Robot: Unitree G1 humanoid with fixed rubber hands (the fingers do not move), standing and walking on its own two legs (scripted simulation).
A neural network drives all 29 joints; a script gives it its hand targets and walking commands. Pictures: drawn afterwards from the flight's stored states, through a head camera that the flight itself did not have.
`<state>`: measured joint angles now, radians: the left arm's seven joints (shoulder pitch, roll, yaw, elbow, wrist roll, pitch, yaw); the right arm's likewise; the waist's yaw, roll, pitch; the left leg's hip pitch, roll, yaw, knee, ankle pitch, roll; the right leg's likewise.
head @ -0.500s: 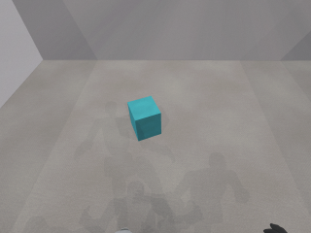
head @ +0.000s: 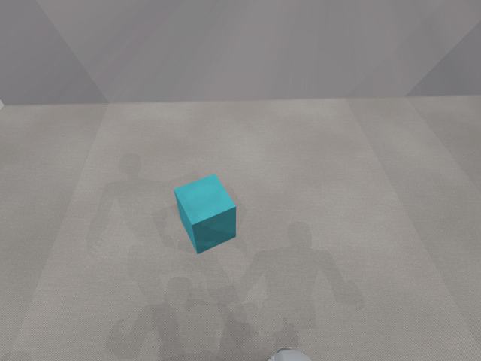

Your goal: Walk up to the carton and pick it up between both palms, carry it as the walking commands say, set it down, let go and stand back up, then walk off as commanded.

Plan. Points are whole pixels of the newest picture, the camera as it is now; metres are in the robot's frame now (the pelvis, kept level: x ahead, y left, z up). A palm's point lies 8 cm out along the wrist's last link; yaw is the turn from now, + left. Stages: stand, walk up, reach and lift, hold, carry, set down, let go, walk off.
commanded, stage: walk up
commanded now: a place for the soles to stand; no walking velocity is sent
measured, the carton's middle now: (206, 214) +0.85 +0.07 -0.64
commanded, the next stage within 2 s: none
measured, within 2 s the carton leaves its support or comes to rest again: neither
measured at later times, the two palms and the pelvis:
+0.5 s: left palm out of the picture +0.26 +0.41 -0.09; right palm (373, 266) +0.29 -0.29 -0.07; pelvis +0.19 +0.06 -0.01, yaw -1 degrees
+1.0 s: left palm (16, 237) +0.43 +0.45 -0.08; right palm (326, 218) +0.44 -0.24 -0.10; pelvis +0.35 +0.09 -0.02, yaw -4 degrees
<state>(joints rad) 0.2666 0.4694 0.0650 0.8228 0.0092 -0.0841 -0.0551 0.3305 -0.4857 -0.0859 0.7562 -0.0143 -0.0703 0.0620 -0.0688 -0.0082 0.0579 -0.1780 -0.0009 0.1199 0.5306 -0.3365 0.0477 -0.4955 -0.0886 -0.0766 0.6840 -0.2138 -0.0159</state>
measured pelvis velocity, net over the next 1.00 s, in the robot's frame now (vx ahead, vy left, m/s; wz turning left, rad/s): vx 0.35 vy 0.09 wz -0.06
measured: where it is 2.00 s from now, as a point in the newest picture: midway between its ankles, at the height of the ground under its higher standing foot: (228, 318)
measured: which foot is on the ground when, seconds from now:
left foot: down 0.00-0.06, up 0.08-0.36, down 0.38-0.72, up 0.74-0.98, down 1.00-1.00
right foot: up 0.00-0.04, down 0.06-0.40, up 0.42-0.70, down 0.72-1.00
